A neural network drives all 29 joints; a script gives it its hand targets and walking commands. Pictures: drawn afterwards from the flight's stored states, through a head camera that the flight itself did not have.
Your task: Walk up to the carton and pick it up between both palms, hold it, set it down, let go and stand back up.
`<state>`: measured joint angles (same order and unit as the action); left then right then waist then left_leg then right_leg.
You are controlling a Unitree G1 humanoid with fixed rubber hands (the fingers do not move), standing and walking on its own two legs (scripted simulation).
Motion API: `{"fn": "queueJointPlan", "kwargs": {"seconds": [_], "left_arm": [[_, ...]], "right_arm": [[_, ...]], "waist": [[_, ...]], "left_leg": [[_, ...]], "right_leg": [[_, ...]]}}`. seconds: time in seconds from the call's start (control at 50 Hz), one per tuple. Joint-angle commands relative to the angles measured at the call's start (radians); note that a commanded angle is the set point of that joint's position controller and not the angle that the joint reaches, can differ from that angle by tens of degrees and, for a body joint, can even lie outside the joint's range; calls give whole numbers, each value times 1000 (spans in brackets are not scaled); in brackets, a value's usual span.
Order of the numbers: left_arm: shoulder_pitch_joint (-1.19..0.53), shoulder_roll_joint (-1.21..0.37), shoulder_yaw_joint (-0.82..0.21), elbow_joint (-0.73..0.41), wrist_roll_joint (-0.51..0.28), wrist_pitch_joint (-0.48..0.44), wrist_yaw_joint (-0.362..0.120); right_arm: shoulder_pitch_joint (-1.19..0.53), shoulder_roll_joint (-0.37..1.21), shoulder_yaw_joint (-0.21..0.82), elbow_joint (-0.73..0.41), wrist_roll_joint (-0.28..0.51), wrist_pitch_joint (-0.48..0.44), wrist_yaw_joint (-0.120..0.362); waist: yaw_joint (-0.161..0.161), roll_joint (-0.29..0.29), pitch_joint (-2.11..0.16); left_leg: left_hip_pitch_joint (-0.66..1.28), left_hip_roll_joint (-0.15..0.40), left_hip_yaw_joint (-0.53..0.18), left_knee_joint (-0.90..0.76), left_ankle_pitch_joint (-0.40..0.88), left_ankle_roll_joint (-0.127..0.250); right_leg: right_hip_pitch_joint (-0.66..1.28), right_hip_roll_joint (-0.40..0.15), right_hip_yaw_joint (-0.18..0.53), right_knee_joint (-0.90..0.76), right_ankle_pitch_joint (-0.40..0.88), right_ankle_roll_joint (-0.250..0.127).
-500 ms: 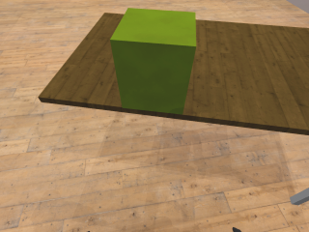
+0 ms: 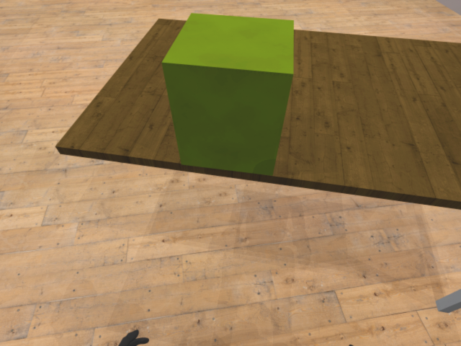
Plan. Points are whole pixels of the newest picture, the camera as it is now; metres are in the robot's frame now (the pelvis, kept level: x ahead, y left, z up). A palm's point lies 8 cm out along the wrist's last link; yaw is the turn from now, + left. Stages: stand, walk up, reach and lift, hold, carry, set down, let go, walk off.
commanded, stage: walk up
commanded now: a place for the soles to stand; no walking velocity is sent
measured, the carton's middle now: (233, 97) +0.56 +0.02 +0.12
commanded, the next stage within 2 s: none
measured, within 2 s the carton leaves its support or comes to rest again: neither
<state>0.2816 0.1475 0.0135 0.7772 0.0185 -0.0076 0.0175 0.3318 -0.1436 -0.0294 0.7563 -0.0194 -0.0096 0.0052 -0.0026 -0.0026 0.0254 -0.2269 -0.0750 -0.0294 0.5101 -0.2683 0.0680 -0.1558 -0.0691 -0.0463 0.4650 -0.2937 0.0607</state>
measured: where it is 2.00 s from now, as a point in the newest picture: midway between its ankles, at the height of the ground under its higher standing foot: outside the picture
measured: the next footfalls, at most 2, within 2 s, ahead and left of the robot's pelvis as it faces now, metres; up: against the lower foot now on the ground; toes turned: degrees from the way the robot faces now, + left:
right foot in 0.82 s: +0.28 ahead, +0.01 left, +0.00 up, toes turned -10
left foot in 1.06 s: +0.20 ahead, +0.28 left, +0.00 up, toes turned -2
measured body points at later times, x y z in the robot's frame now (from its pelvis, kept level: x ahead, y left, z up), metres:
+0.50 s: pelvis +0.05 +0.07 -0.01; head +0.05 +0.08 +0.44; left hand +0.09 +0.30 -0.15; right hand +0.11 -0.18 -0.12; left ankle +0.04 +0.09 -0.74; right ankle -0.01 -0.11 -0.67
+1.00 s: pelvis +0.13 +0.14 -0.02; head +0.16 +0.17 +0.42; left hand +0.30 +0.33 -0.15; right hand +0.19 -0.10 -0.13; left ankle +0.12 +0.26 -0.68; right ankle +0.24 +0.02 -0.74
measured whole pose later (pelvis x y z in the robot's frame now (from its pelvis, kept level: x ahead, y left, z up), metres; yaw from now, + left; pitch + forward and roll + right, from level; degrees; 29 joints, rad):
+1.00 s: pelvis +0.13 +0.14 -0.02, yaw -4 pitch -3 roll -3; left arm 0.14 0.12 0.01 0.70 0.02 0.04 0.05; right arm 0.34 -0.14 -0.03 0.66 -0.02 0.04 -0.05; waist -0.03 -0.02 0.11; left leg -0.44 0.02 -0.05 1.15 -0.58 -0.08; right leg -0.41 -0.01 -0.14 0.60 -0.14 -0.07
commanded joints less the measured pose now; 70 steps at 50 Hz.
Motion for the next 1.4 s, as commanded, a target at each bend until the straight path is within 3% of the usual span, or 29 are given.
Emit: {"fn": "queueJointPlan", "kwargs": {"seconds": [0.0,0.12,0.14,0.24,0.32,0.34,0.36,0.38,0.42,0.46,0.52,0.6,0.7,0.74,0.76,0.78,0.8,0.82,0.84,0.86,0.9,0.94,0.98,1.02,1.06,1.1,1.16,1.2,1.38], "left_arm": [[12,67,18,-76,0,-16,4],[2,90,21,-61,-3,-16,3],[92,85,33,-80,18,-25,4],[167,202,74,-75,32,-25,22],[69,169,72,-97,27,-40,6],[22,155,65,-108,25,-36,-4],[-1,60,36,-132,21,-34,-15],[17,18,28,-151,15,-26,-18],[26,79,43,-160,37,-5,-7],[34,47,33,-144,29,-7,-2],[76,39,36,-103,24,-15,-4],[3,7,14,-100,20,-22,5],[-132,-51,-27,-149,19,-26,24],[-20,-15,-11,-107,30,-28,36],[92,19,12,-85,30,-31,45],[166,85,43,-65,47,-37,52],[199,115,45,-60,36,-40,57],[105,86,46,-102,30,-23,71],[-1,80,56,-139,14,-11,78],[-133,86,44,-192,-6,-9,80],[-295,38,19,-226,-10,1,61],[-310,94,31,-219,2,25,25],[-349,163,45,-225,20,60,0],[-369,154,30,-247,21,99,-29],[-312,97,18,-261,9,122,-36],[-323,145,53,-295,24,137,-20],[-319,154,47,-257,19,145,-23],[-295,164,45,-239,35,145,-30],[-327,118,23,-236,49,119,-56]], "right_arm": [[5,-97,-25,-83,3,-16,-4],[22,-94,-21,-58,6,-21,-5],[48,-126,-41,-83,-17,-18,15],[-54,-84,-31,-172,-48,-15,49],[36,-73,-36,-210,-47,-41,48],[139,-109,-55,-168,-51,-48,44],[272,-167,-78,-143,-52,-53,37],[341,-225,-92,-135,-38,-55,25],[265,-203,-98,-159,-29,-36,-4],[243,-162,-77,-176,-26,-46,-25],[208,-110,-59,-173,-28,-56,-32],[206,-94,-57,-171,-39,-67,-40],[231,-125,-58,-146,-11,-42,-63],[207,-151,-55,-155,-1,-27,-72],[129,-177,-61,-162,4,-19,-75],[147,-150,-48,-161,15,-19,-74],[219,-120,-32,-155,22,-15,-70],[262,-94,-34,-129,15,2,-71],[239,-99,-33,-133,-8,21,-72],[223,-109,-34,-153,-8,39,-68],[176,-67,-27,-148,-17,50,-55],[119,-37,-14,-151,11,36,-58],[153,-42,-12,-151,29,6,-68],[225,-98,-38,-116,17,-27,-92],[165,-239,-87,-189,-25,-31,-115],[28,-282,-114,-223,-12,-24,-142],[-97,-169,-76,-260,-15,-29,-155],[-19,-133,-79,-232,-18,-52,-143],[74,-143,-79,-219,-36,-102,-121]], "waist": [[9,20,-23],[3,31,-5],[6,60,-92],[52,-127,189],[-41,-184,95],[-90,-102,57],[-157,143,20],[-158,319,12],[-108,145,111],[-69,108,111],[-30,64,100],[-37,51,66],[-56,78,85],[9,58,26],[100,35,-11],[133,-27,-129],[115,-259,-246],[55,-85,-263],[16,-27,-267],[-22,-92,-213],[-77,-108,-78],[-58,-124,-10],[-81,-122,-46],[-103,-4,-3],[-86,271,46],[-66,247,51],[-3,181,23],[-14,107,-75],[-85,202,-118]], "left_leg": [[-6,109,-93,-85,264,-7],[-17,124,-143,-114,239,-7],[-1,83,-97,-70,-155,18],[-408,75,75,249,-256,-22],[-119,124,59,10,-107,-2],[102,109,40,-60,-27,-4],[297,191,-118,-179,-61,-3],[320,364,-415,-275,-205,14],[158,445,-456,-328,-334,67],[167,397,-299,-255,95,1],[66,298,-140,-261,274,-120],[135,262,-15,-230,583,-85],[89,211,27,-113,738,-150],[36,196,46,32,823,-242],[-38,121,118,259,850,-305],[-169,66,124,547,565,-340],[-379,33,25,873,-340,-278],[-351,32,-11,932,-568,-216],[-277,75,-73,913,-510,-191],[-246,101,-90,925,-463,-190],[-120,66,-22,762,-349,-157],[-79,73,65,584,-276,-138],[-96,144,41,248,-127,-140],[-31,129,53,-44,202,-163],[-138,488,-524,-167,110,-9],[-307,603,-646,-305,-80,151],[-128,417,-284,-96,195,62],[43,361,-186,-34,302,10],[204,423,-225,-140,0,58]], "right_leg": [[-2,-30,15,-60,134,-34],[-5,-23,-4,-55,87,-42],[28,-13,22,-44,-135,-72],[22,-327,424,-300,-411,-232],[-70,-198,210,-145,-47,-152],[-212,-122,113,-29,-25,-95],[-399,13,-8,202,-105,-27],[-527,100,-19,494,-335,-14],[-542,45,88,681,-295,-31],[-555,26,129,739,-182,-50],[-442,31,115,703,-32,-40],[-485,50,15,578,64,-30],[-339,107,-100,235,137,-65],[-167,102,-121,92,192,-115],[6,87,-136,-54,363,-181],[226,-23,7,-85,563,-292],[390,-304,380,45,718,-413],[297,-381,455,53,571,-489],[133,-417,481,-84,311,-511],[-1,-407,414,-151,164,-497],[-284,-209,128,-161,139,-377],[-375,-102,-9,-91,212,-321],[-256,-54,-46,117,280,-285],[-352,62,-52,300,84,-211],[-610,159,46,718,-387,-85],[-574,80,181,983,-338,-29],[-708,113,177,1101,-186,20],[-737,134,167,1196,-159,61],[-693,50,144,795,-146,48]]}}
